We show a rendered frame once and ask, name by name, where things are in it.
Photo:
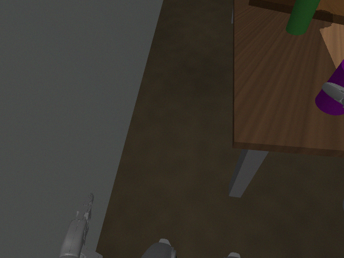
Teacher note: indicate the right robot hand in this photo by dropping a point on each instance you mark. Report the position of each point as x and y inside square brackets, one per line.
[335, 91]

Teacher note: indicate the table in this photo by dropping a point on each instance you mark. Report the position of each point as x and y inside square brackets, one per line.
[276, 78]

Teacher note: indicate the left robot hand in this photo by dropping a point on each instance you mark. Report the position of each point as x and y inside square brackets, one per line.
[74, 240]

